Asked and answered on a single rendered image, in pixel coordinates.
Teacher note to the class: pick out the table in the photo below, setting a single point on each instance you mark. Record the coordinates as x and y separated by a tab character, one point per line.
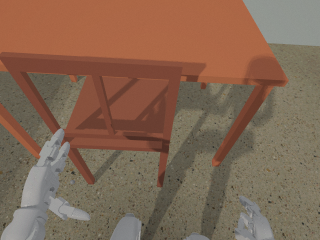
217	41

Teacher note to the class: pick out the robot right hand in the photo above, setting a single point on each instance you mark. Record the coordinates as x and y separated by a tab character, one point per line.
258	227

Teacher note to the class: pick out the left robot thigh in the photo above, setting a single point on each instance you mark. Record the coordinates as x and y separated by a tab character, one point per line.
128	228

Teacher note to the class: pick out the robot left shin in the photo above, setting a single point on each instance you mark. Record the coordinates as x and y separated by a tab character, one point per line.
129	215

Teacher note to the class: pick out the chair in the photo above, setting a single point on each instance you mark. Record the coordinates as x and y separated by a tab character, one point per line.
111	113

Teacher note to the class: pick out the left robot forearm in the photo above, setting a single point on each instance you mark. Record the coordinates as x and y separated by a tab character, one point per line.
27	224

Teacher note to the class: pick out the robot left hand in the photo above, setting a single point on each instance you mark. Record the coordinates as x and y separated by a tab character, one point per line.
44	175

